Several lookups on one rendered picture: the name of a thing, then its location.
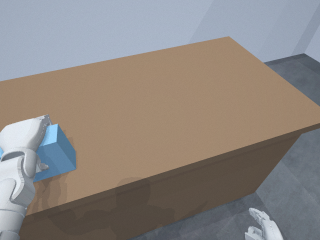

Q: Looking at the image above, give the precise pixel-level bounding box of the robot right hand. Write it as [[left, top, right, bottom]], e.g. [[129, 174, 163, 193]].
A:
[[245, 208, 284, 240]]

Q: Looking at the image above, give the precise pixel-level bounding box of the left robot forearm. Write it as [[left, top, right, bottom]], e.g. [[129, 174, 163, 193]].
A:
[[0, 147, 38, 240]]

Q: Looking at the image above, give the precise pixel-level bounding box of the table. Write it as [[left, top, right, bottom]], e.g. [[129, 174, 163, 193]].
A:
[[0, 36, 320, 240]]

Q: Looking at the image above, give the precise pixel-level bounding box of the robot left hand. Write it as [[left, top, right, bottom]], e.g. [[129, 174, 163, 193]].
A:
[[0, 114, 53, 173]]

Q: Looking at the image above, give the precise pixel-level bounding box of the sponge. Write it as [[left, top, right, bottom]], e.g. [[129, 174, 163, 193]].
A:
[[0, 124, 76, 183]]

